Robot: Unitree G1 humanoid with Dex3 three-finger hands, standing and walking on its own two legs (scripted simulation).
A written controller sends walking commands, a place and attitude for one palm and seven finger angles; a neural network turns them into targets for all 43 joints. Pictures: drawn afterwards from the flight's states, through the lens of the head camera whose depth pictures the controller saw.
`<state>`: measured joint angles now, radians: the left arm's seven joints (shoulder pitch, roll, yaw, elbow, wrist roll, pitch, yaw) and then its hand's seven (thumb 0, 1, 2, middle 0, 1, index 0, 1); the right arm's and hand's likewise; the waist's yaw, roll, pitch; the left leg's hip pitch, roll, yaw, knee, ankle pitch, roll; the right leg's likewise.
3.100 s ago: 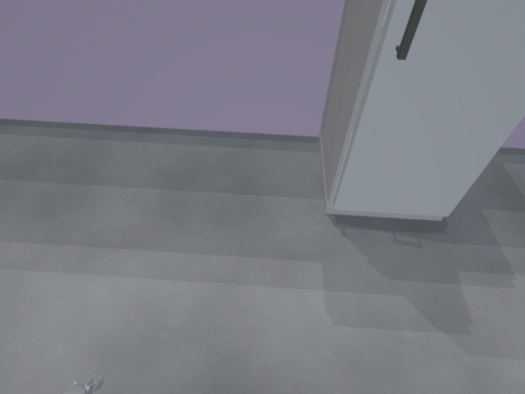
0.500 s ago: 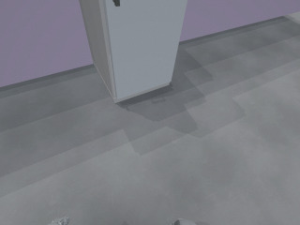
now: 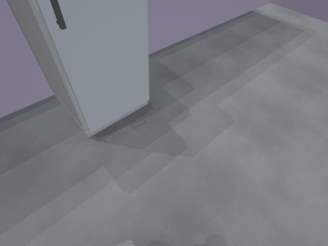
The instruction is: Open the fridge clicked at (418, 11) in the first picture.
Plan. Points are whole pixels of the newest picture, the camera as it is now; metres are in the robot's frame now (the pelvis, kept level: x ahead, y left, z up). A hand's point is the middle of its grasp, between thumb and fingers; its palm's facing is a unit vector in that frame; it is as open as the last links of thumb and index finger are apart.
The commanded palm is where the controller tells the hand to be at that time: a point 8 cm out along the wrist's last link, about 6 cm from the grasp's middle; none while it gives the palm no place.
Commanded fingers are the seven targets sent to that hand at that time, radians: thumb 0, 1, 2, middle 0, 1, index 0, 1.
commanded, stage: walk to a spot facing it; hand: left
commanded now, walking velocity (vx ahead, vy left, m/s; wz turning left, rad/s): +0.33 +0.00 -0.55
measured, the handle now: out of the picture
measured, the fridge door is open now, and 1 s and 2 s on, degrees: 0 0 0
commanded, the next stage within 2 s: turn to face it in 1.32 s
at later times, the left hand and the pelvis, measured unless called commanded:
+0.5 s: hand (141, 165) +0.40 +0.11 -0.17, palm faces -0.36 -0.92 -0.17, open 7.4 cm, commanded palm none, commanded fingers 0.00 0.90 0.90 -0.20 -0.30 -0.20 -0.30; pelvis +0.20 -0.01 -0.01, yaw -18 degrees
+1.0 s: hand (145, 147) +0.48 +0.11 -0.18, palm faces -0.32 -0.93 -0.19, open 7.3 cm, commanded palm none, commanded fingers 0.00 0.90 0.90 -0.20 -0.30 -0.20 -0.30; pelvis +0.42 -0.07 +0.00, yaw -26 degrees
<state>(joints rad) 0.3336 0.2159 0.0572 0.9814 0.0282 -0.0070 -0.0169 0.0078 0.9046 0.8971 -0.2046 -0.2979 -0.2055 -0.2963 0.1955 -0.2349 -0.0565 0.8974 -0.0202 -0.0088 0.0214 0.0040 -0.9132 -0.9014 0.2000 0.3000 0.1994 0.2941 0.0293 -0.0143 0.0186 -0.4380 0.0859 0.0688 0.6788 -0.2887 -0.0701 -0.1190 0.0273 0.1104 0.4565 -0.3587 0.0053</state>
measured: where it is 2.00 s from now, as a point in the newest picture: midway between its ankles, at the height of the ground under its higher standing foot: (188, 195)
